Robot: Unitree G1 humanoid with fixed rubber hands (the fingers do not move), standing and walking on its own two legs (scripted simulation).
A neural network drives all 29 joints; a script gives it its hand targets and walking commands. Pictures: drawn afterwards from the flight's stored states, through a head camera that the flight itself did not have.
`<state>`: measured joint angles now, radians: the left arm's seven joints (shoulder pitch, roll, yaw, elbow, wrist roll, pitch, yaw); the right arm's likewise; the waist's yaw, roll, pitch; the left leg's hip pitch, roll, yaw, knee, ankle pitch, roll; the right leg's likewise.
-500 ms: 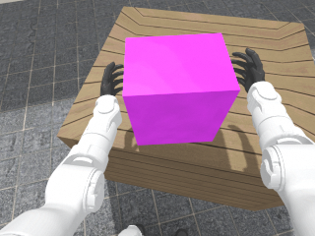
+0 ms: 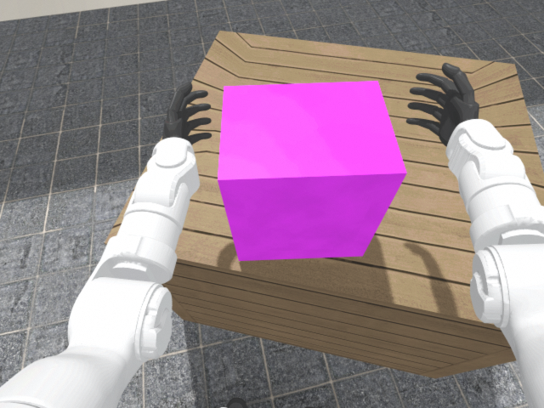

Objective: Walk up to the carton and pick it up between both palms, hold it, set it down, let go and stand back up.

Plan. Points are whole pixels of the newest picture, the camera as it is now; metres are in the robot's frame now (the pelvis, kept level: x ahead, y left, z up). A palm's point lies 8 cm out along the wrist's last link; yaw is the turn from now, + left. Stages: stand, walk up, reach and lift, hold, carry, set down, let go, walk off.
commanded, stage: set down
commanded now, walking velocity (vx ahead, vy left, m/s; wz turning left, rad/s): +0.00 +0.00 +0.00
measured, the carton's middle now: (300, 180) +0.48 +0.03 +0.00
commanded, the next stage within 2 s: none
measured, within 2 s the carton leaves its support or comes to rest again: neither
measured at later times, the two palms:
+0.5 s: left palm (170, 181) +0.38 +0.20 +0.09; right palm (476, 179) +0.43 -0.20 +0.11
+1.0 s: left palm (178, 227) +0.33 +0.19 +0.04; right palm (483, 240) +0.37 -0.22 +0.05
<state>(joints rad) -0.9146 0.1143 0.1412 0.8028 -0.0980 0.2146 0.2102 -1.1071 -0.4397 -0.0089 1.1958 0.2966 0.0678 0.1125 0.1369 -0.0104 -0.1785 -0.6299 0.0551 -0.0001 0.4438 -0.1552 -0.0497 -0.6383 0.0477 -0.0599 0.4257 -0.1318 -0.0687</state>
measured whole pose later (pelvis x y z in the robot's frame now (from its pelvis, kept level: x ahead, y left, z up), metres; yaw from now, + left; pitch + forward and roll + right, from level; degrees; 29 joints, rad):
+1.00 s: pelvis +0.01 +0.01 +0.01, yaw +0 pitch +6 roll +0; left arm -0.33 0.04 0.08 0.45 -0.04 0.10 0.21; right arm -0.46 -0.41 0.05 0.87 0.34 -0.19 0.17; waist 0.06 -0.02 -0.03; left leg -0.34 0.05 0.00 0.43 -0.20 -0.04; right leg -0.36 0.05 -0.03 0.43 -0.18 -0.06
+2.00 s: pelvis +0.03 +0.00 +0.00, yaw +1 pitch +2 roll +0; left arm 0.03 0.08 0.01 0.65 -0.03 -0.32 0.16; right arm -0.11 -0.30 0.14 1.02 0.33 -0.55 0.11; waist 0.01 -0.02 -0.02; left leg -0.25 0.04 -0.04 0.49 -0.27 -0.05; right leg -0.26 0.06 -0.04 0.47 -0.25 -0.08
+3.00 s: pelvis +0.03 +0.04 +0.01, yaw -2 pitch -4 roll -1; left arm 0.21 0.17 0.02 0.51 -0.01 0.05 0.04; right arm 0.18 -0.19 -0.02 0.75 0.06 -0.26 0.05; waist 0.01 -0.01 0.06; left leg -0.07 0.01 0.03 0.39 -0.26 0.00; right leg -0.09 0.03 0.03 0.37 -0.22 -0.01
